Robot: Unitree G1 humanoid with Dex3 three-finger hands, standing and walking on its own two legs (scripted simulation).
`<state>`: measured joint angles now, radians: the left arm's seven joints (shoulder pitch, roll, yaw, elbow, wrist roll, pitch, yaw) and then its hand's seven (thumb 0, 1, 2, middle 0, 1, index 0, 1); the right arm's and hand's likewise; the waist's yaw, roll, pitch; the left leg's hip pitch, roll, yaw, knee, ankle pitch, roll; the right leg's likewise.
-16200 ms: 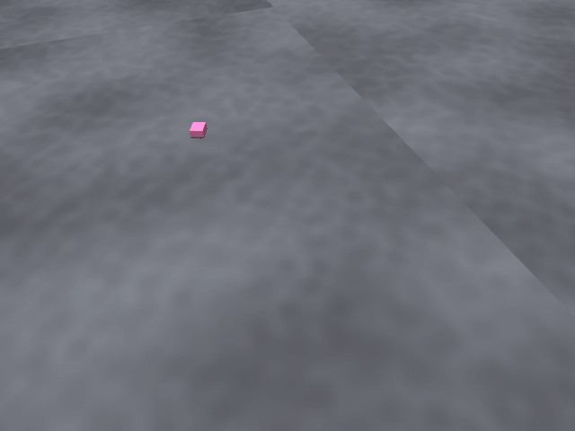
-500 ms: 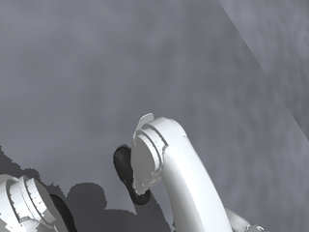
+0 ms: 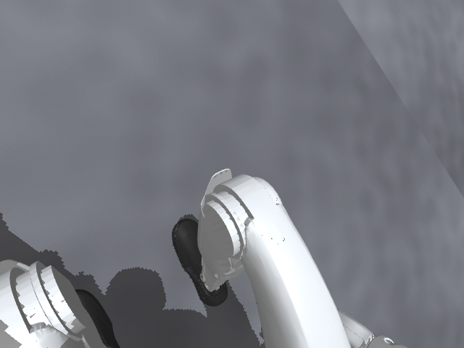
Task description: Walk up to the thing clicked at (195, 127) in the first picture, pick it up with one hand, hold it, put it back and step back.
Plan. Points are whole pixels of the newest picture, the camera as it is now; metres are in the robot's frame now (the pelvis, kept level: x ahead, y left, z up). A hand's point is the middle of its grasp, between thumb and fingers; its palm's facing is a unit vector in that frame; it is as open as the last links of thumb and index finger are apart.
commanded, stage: close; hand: left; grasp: from above
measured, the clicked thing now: out of the picture +0.47 +0.27 -0.29
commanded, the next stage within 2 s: settle in 0.18 s
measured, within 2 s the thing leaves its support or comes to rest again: leaves its support in 0.58 s
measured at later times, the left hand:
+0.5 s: hand out of the picture +0.46 +0.28 -0.27, palm faces -0.44 -0.15 -0.89, open 11.7 cm
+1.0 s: hand out of the picture +0.45 +0.29 -0.18, palm faces -0.44 -0.11 -0.89, open 11.7 cm
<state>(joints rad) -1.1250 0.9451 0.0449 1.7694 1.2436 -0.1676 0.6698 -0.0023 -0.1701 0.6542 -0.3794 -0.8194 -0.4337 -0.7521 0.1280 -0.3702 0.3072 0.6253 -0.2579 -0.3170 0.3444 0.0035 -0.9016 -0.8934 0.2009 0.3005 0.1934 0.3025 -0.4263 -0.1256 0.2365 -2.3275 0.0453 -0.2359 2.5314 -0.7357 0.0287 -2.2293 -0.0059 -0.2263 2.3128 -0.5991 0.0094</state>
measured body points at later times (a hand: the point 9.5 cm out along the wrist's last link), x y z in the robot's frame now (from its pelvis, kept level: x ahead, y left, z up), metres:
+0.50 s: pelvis +0.00 +0.00 +0.00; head +0.29 +0.12 +0.32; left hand +0.48 +0.28 -0.22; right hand +0.03 -0.24 -0.05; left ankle +0.06 +0.12 -0.28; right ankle +0.13 -0.11 -0.28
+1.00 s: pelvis +0.00 +0.00 +0.01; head +0.24 +0.09 +0.38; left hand +0.47 +0.30 -0.13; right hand +0.07 -0.26 -0.07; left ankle +0.06 +0.12 -0.28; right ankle +0.13 -0.11 -0.28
